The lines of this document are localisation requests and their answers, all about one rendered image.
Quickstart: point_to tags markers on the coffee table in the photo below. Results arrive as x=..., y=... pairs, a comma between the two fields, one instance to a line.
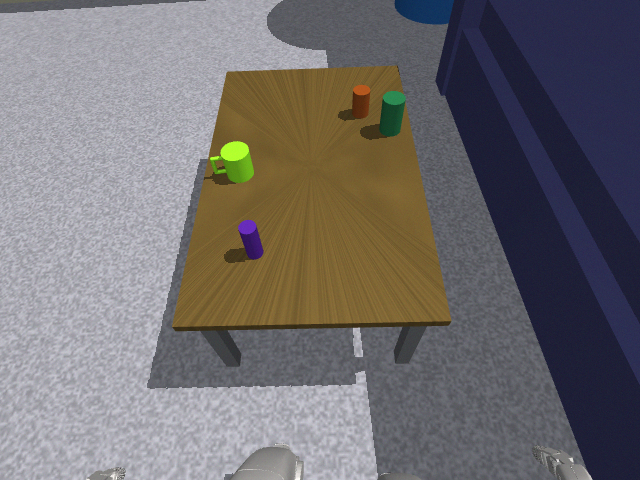
x=339, y=207

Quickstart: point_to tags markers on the right robot hand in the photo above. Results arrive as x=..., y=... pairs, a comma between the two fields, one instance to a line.
x=560, y=464

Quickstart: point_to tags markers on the sofa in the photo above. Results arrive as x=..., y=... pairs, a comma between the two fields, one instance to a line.
x=545, y=95

